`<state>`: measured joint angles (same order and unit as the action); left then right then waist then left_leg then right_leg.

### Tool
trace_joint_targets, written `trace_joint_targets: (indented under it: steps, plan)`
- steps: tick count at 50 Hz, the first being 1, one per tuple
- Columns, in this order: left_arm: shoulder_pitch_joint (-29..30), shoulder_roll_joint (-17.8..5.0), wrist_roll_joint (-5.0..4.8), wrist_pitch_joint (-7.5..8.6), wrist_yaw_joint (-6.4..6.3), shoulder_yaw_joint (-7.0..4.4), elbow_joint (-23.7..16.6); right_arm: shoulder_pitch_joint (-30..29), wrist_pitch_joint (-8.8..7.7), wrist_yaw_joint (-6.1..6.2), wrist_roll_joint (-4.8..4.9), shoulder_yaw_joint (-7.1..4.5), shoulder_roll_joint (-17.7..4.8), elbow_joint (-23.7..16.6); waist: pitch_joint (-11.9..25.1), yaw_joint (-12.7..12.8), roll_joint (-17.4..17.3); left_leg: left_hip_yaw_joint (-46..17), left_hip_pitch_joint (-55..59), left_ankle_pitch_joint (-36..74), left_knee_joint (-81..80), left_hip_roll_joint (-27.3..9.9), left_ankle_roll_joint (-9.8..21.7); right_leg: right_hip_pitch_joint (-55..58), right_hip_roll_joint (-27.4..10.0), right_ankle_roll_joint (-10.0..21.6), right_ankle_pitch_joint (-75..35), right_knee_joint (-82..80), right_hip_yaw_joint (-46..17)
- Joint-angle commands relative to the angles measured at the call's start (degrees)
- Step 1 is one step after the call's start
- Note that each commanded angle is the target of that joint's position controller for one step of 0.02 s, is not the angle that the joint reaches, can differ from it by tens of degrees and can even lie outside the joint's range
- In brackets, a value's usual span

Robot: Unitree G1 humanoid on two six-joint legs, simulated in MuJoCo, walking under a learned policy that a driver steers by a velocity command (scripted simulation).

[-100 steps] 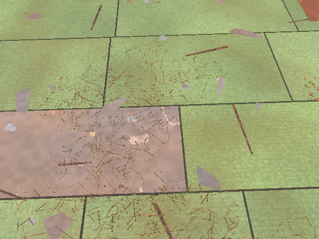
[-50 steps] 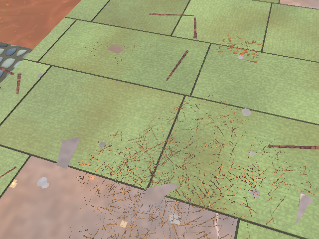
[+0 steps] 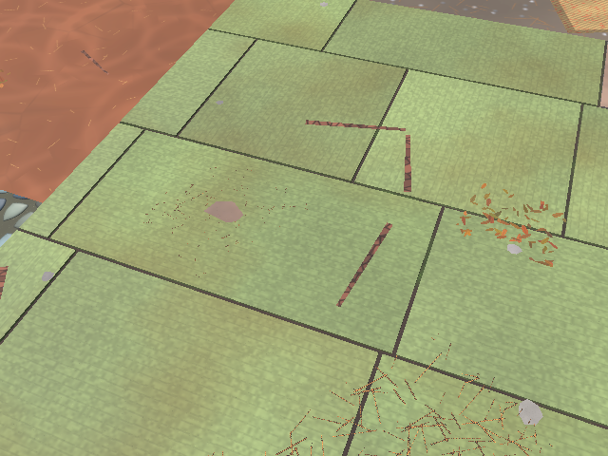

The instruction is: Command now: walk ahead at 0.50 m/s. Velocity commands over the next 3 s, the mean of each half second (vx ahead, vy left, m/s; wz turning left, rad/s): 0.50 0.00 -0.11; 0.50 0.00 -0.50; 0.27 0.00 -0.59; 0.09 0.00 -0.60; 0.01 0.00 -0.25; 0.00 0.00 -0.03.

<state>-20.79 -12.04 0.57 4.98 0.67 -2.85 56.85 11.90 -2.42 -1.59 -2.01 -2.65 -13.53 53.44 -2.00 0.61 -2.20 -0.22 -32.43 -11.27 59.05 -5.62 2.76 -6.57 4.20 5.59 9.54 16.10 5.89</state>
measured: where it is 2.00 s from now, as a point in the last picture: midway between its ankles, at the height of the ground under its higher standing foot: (377, 344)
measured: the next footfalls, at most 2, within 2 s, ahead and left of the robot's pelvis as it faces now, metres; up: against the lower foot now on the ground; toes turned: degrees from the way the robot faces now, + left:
left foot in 0.30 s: +0.34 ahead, +0.13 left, +0.00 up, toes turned +4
right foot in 0.86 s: +0.58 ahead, -0.08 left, +0.00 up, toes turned -22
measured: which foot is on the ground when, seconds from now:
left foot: up 0.00-0.28, down 0.30-0.84, up 0.86-1.00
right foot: down 0.00-0.32, up 0.34-0.84, down 0.86-1.00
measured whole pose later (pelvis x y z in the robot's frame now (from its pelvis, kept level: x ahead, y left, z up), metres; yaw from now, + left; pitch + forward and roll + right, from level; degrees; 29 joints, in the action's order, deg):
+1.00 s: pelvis +0.53 -0.02 -0.01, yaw -22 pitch +0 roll +0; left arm -12.7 -15.1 0.6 1.2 0.3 -4.7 52.2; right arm 13.3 -4.5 0.0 -1.5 -2.8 -12.7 50.4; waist -3.7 -0.2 -0.6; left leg 1.2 -23.9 -19.6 70.4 -4.5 -0.1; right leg -15.7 7.5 8.4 11.4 26.8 3.9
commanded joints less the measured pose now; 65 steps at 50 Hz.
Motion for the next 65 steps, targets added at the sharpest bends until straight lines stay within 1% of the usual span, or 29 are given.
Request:
trace_joint_targets:
  steps: [1, 5, 10, 12, 14, 15, 16, 17, 18, 19, 21, 23, 27, 32, 36, 39, 41, 42, 43, 44, 45, 46, 48, 49, 51, 53, 57, 62, 65]
  plan:
    - [-2.3, -6.5, -0.24, 1.01, -0.15, -0.96, -1.6, -2.2, 0.26, -0.31, 0.08, -0.28, -2.4, -3.1, -2.9, -0.6, 4.9, 1.2, -5.5, 5.9, -5.9, -1.7, -1.7, 0.0, -15.1, 6.4, -9.8, -11.0, -11.1]
    - [-5.5, -6.6, -0.19, 1.02, -0.32, -0.73, -0.4, -9.7, -0.08, -0.44, 0.55, 0.48, -1.2, -5.5, -3.4, 1.5, 5.5, 3.4, -4.2, 11.3, -17.8, -0.1, -2.1, 3.3, -14.2, 5.5, -15.8, -10.2, -8.1]
    - [-8.2, -7.2, 0.55, 0.59, -1.07, -0.73, 1.4, -14.7, -0.66, -0.21, 0.61, 0.45, -2.1, -7.7, -4.1, 2.4, 6.3, 4.2, -3.1, 8.5, -25.3, 1.9, 0.2, 11.4, -16.8, 5.4, -24.0, -6.5, -7.7]
    - [-6.7, -8.0, 0.78, 0.38, -1.42, -0.93, 1.6, -12.6, -1.15, 0.03, 0.58, 0.05, -2.9, -7.5, -3.3, 0.7, 6.7, 4.7, 1.3, 4.2, -27.7, 3.5, 2.0, 13.2, -17.6, 4.6, -32.8, -2.5, -7.0]
    - [-4.9, -8.4, 0.70, -0.01, -1.41, -0.99, 1.6, -1.0, -1.96, 0.83, 0.22, -1.04, -4.4, -3.8, 2.6, -4.5, 5.7, 6.1, 16.5, 3.3, -32.5, 7.1, 4.3, 11.4, -15.7, 2.9, -44.0, 11.5, -5.6]
    - [-4.5, -7.4, 0.29, -0.01, -1.24, -0.52, 0.8, 9.4, -2.67, 1.51, -0.82, -2.12, -7.2, -0.8, 8.8, -8.2, 3.2, 1.7, 31.7, 4.0, -33.4, 3.0, 6.3, 2.7, -13.1, 1.9, -34.8, 24.3, -4.4]
    - [-9.2, -1.7, -2.08, 0.04, -0.60, 0.92, -1.4, 17.0, -2.88, 2.08, -2.35, -3.87, -14.0, -0.2, 18.3, -7.8, -8.4, -22.4, 51.3, -2.8, -35.7, -15.3, 12.1, -17.4, -5.5, -1.0, -6.5, 46.3, -0.6]
    - [-9.6, -5.0, -1.44, -0.25, -0.99, -0.17, -0.6, 15.0, -1.99, 1.52, -0.48, -4.00, -13.5, -0.4, 20.5, -6.9, -8.3, -36.7, 50.4, -4.6, -43.2, -20.4, 14.2, -25.6, -0.9, -0.5, 20.3, 56.3, -6.1]
    - [-4.7, -7.1, -0.60, -0.65, -1.09, -1.02, -1.3, 8.5, -1.69, 1.37, 0.56, -3.14, -10.3, -1.3, 10.9, -4.5, -2.6, -27.5, 41.6, -8.5, -44.2, -17.5, 11.9, -28.3, -5.1, 0.2, 15.6, 58.0, -9.3]
    - [-2.0, -5.9, -0.49, -0.48, -0.69, -0.80, -1.9, 3.7, -2.01, 1.17, 0.73, -2.04, -6.2, -2.1, 4.8, -3.1, -0.6, -20.3, 33.1, -7.1, -47.1, -15.1, 10.0, -27.6, -7.4, 0.2, 10.8, 55.1, -9.2]
    - [-2.0, -4.2, 0.71, -1.70, -0.08, -0.88, -1.5, 1.6, -2.77, 1.54, 0.98, -1.00, -2.7, -1.3, -0.1, -0.2, -2.1, -9.6, 24.3, -1.1, -50.5, -10.2, 5.7, -23.6, -9.9, -0.4, 6.9, 50.2, -8.9]
    - [-2.4, -2.8, 1.12, -3.12, 0.70, -0.88, -1.3, 3.5, -3.80, 1.84, 1.08, -0.92, -2.7, -0.5, 0.0, 0.7, -2.2, -4.7, 22.6, 4.6, -51.4, -9.1, 5.0, -22.3, -9.9, -1.1, 4.8, 50.0, -8.2]
    - [4.6, -2.6, 0.88, -4.28, 1.41, -1.06, -4.1, 7.0, -4.70, 2.10, 1.22, -1.27, -4.1, 0.8, -1.8, 0.7, -1.4, 2.6, 25.2, 11.1, -52.6, -8.2, 4.7, -30.3, -11.0, -2.3, -2.7, 46.5, -7.0]
    - [14.6, -1.6, 0.86, -3.99, 2.16, -0.28, -8.0, 10.1, -4.60, 2.58, 1.17, -0.91, -3.9, 1.8, -3.9, -1.1, -1.2, 9.4, 28.3, 19.0, -51.9, -7.0, 3.9, -31.6, -9.7, -2.7, -10.6, 31.4, -3.2]
    - [20.6, -1.6, 1.26, -3.82, 2.59, 0.28, -10.9, 14.1, -3.96, 3.30, 0.99, -1.12, -5.1, 3.3, -4.6, -2.8, -1.3, 12.7, 35.4, 27.7, -49.3, -9.0, 3.8, -30.4, -8.0, -0.5, -9.0, 22.8, 1.2]
    - [18.7, -2.9, 1.43, -3.86, 2.42, -0.28, -11.1, 13.5, -3.05, 3.84, 0.70, -1.52, -6.7, 3.3, -2.4, -0.8, -3.1, 15.4, 39.9, 48.3, -41.4, -10.0, 3.4, -24.9, -4.2, 2.7, -1.6, 20.5, 3.9]
    - [11.5, -4.6, 1.44, -3.76, 1.90, -1.29, -9.4, 12.2, -2.05, 3.93, 0.49, -2.11, -8.6, 2.8, 2.0, 2.4, -4.1, 16.1, 40.8, 58.7, -28.7, -10.5, 3.6, -17.0, -0.3, 5.5, 4.7, 19.5, 5.0]
    - [5.3, -6.0, 1.62, -3.30, 1.51, -2.16, -7.6, 11.7, -1.51, 3.65, 0.63, -2.33, -9.2, 2.2, 5.6, 5.1, -3.3, 16.2, 37.8, 54.7, -17.9, -10.3, 3.2, -8.9, 1.3, 7.1, 5.1, 15.9, 4.2]
    - [-3.0, -9.8, 2.42, -2.91, 0.76, -3.76, -5.4, 10.2, -1.41, 3.25, 0.94, -2.30, -9.0, 0.8, 10.1, 9.4, 1.1, 16.6, 27.2, 40.0, -1.5, -8.7, 1.3, 4.5, -3.1, 9.9, 6.5, 10.6, -4.1]
    - [-1.7, -16.5, 2.48, -3.05, 0.10, -5.34, -6.1, 12.6, -1.78, 2.06, 1.35, -0.95, -1.5, -3.0, 13.6, 4.4, 14.2, 14.6, 1.1, -15.4, 19.2, 2.2, -2.0, 22.2, -21.0, 18.1, 3.9, 8.4, -33.0]
    - [-3.7, -17.4, 0.65, -3.91, 0.12, -5.55, -6.5, 5.5, -2.59, 1.59, 1.29, -1.69, -6.0, -5.8, 15.8, 6.9, 8.3, 1.1, -8.7, -19.1, 26.4, 7.1, -2.6, 23.9, -23.8, 21.3, 5.4, 0.1, -48.8]
    - [-0.2, -15.4, 0.31, -4.15, -0.44, -5.00, -6.3, 1.2, -3.50, 1.30, 1.61, -1.40, -5.7, -7.3, 7.2, 5.4, 5.0, -1.6, -13.6, -12.6, 23.7, 2.5, -1.9, 18.3, -23.1, 18.9, 2.8, -1.2, -39.1]
    - [5.3, -10.0, -0.14, -3.50, -0.75, -3.61, -6.9, 2.8, -3.77, 1.64, 1.19, -1.47, -5.9, -6.2, 1.0, 0.4, -0.8, -1.5, -6.5, -6.8, 13.3, -0.8, -2.2, 5.2, -17.6, 13.6, -10.1, -2.6, -28.1]
    - [6.7, -8.6, -0.57, -2.98, -1.00, -3.05, -7.2, 4.1, -2.64, 1.61, 0.02, -1.41, -5.7, -6.1, 1.1, -1.4, -0.4, -1.7, -2.6, -6.4, 10.5, -1.4, -3.2, 1.6, -15.0, 12.5, -14.9, -3.0, -24.3]
    - [5.5, -9.0, -0.92, -1.67, -0.87, -2.81, -7.2, 4.8, -0.57, 1.16, -0.85, -1.27, -4.6, -6.5, 2.1, -2.5, 0.8, -1.0, 0.0, -6.6, 6.7, -1.4, -4.7, -0.8, -12.8, 12.1, -20.9, -3.1, -21.2]
    - [3.3, -10.9, -0.85, -1.11, -0.69, -3.20, -6.9, 2.1, 0.41, 0.84, -0.81, -1.04, -4.0, -7.9, 1.5, -2.1, 1.9, 0.1, -1.4, -3.7, 2.5, -1.2, -5.8, -2.1, -11.2, 11.4, -21.6, -3.8, -19.8]
    - [-0.7, -11.6, -0.69, -1.76, -0.81, -3.20, -6.9, -5.5, 0.73, 1.13, -0.16, -0.69, -4.4, -11.2, 0.5, 0.3, 4.4, 1.6, -3.5, 2.9, -7.1, 1.0, -6.6, -0.6, -8.8, 7.2, -41.6, 1.0, -17.2]
    - [-4.3, -11.9, -0.21, -3.45, -1.60, -3.23, -7.5, -12.2, 0.42, 1.53, 0.82, 0.13, -5.2, -14.2, 2.5, 3.8, 7.0, 1.1, -3.1, 6.6, -17.0, 5.0, -5.0, 6.1, -8.5, 4.5, -45.0, 6.8, -20.0]
    - [-1.9, -12.5, 0.49, -4.05, -2.17, -3.48, -9.1, -9.0, -0.41, 2.10, 0.99, 0.00, -7.2, -13.8, 3.1, 2.0, 7.8, -0.8, 3.9, 4.2, -24.8, 7.0, -3.1, 6.6, -8.5, 2.8, -45.3, 12.6, -23.2]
